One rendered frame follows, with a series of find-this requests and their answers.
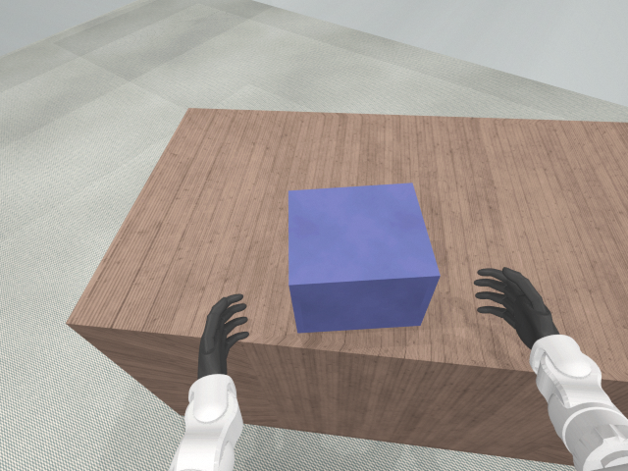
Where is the carton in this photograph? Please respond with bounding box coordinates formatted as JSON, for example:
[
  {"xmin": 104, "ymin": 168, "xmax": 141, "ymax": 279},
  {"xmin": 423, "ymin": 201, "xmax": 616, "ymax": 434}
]
[{"xmin": 288, "ymin": 183, "xmax": 441, "ymax": 334}]

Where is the robot right forearm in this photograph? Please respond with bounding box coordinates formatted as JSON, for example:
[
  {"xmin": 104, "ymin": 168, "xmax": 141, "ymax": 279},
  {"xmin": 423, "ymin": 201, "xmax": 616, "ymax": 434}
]
[{"xmin": 530, "ymin": 335, "xmax": 628, "ymax": 471}]

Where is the right robot hand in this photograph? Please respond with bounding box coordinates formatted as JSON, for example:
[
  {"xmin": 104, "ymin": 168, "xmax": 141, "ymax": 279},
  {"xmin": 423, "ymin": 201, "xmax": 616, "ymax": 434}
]
[{"xmin": 474, "ymin": 267, "xmax": 560, "ymax": 349}]

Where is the pedestal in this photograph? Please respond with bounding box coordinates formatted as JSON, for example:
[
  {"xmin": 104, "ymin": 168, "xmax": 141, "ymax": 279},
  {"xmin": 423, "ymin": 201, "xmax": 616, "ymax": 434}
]
[{"xmin": 66, "ymin": 108, "xmax": 628, "ymax": 466}]

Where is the left robot hand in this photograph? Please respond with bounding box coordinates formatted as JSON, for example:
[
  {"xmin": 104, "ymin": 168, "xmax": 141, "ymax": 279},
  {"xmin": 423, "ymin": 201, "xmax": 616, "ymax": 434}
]
[{"xmin": 197, "ymin": 294, "xmax": 249, "ymax": 380}]

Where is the robot left forearm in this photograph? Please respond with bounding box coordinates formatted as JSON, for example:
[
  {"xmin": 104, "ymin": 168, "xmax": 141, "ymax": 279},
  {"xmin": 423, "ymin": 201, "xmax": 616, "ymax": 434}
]
[{"xmin": 169, "ymin": 374, "xmax": 243, "ymax": 471}]

